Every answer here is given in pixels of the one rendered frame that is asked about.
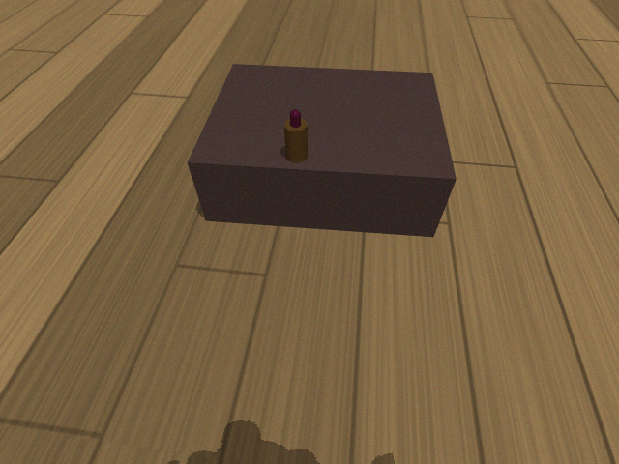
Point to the bottle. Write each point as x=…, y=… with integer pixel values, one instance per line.
x=296, y=137

